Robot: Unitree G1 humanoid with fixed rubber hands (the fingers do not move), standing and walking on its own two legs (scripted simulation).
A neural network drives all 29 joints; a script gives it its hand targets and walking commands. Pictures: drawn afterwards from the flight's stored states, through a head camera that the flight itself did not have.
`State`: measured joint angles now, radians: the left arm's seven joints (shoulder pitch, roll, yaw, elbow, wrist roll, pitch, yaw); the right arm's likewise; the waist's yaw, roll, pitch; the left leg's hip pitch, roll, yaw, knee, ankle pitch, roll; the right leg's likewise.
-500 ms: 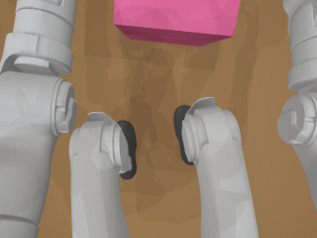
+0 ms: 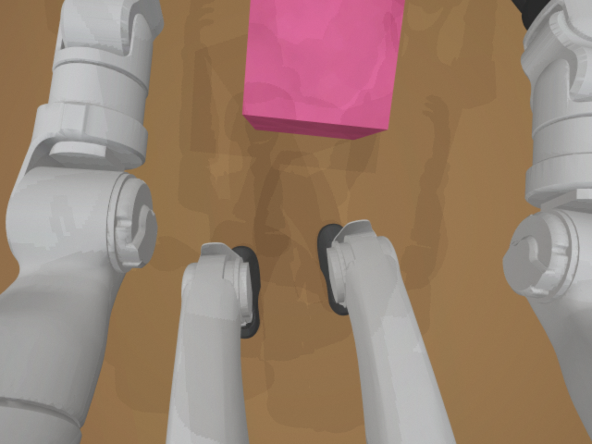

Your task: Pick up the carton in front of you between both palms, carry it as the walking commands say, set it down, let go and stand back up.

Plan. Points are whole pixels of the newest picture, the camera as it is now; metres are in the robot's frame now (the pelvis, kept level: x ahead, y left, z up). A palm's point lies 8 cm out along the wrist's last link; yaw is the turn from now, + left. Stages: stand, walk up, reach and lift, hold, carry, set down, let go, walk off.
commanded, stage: set down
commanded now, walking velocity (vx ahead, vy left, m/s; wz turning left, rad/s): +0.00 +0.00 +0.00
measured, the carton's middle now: (315, 70) +0.54 -0.10 -0.39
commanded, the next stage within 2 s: let go in 0.32 s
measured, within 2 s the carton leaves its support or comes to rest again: neither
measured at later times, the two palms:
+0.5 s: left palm out of the picture +0.57 +0.10 +0.04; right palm out of the picture +0.49 -0.29 +0.04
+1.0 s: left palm out of the picture +0.40 +0.16 +0.13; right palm out of the picture +0.33 -0.27 +0.15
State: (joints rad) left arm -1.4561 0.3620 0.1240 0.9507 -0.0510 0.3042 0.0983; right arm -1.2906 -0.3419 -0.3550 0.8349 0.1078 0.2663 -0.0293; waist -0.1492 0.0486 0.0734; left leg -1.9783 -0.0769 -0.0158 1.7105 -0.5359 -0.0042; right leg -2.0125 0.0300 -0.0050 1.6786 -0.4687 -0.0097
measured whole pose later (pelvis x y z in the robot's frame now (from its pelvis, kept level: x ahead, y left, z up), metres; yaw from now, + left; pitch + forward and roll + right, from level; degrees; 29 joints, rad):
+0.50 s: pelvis +0.03 +0.00 +0.14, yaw +0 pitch +45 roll +1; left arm -1.21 0.23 0.25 0.88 0.10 0.25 0.09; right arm -1.05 -0.29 -0.40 0.81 -0.04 0.19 0.08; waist -0.12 0.04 -0.02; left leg -1.54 -0.07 -0.04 1.11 -0.35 -0.01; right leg -1.57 0.03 0.01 1.10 -0.30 -0.01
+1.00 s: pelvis +0.09 -0.02 +0.23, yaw -1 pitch +23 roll +1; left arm -0.25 0.13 0.15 0.58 0.09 0.06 0.06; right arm -0.15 -0.21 -0.12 0.53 0.01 0.03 0.11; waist -0.09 -0.01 -0.03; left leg -0.77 -0.03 -0.06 0.68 -0.30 -0.01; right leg -0.81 0.05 0.02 0.68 -0.26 -0.03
